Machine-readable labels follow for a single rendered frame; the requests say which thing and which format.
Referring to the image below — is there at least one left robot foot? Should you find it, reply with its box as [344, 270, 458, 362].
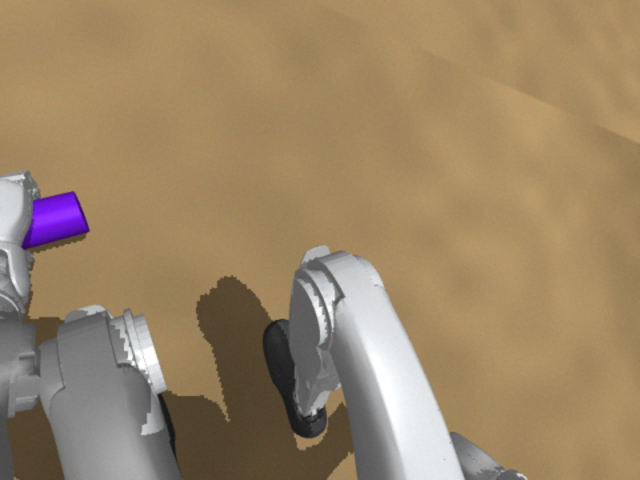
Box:
[157, 393, 183, 478]

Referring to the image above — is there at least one left robot hand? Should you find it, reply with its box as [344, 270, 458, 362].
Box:
[0, 170, 41, 269]

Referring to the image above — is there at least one left robot arm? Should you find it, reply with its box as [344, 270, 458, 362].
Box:
[0, 241, 41, 480]

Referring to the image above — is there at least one right robot foot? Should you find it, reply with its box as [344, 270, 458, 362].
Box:
[263, 319, 327, 438]

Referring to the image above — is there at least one can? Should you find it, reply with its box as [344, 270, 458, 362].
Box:
[21, 191, 90, 250]

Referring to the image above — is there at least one right robot hand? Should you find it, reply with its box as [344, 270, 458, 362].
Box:
[449, 432, 506, 480]

